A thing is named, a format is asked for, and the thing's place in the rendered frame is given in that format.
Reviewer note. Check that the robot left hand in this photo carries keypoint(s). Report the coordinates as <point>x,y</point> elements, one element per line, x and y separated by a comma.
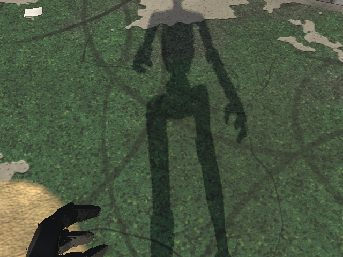
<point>51,239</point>

